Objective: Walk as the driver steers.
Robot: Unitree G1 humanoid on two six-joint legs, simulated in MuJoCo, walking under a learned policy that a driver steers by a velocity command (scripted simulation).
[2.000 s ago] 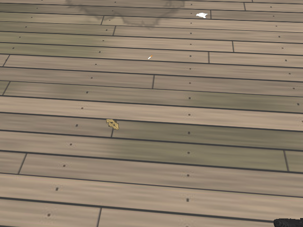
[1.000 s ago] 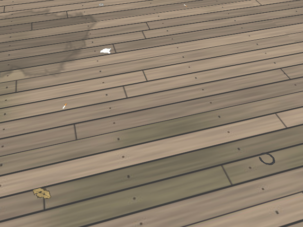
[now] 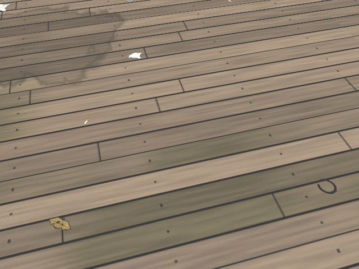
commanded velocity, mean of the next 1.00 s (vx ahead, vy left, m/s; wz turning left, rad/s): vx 0.01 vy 0.00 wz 0.00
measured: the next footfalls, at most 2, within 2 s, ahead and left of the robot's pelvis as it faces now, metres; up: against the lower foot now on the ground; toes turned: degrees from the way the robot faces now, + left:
right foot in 1.64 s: +0.47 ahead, -0.08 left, +0.00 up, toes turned -1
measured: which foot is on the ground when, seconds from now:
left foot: down 0.00-1.00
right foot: down 0.00-1.00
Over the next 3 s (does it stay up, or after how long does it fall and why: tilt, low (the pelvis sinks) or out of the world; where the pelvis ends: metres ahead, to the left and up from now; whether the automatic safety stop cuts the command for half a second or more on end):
stays up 1.03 0.03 0.01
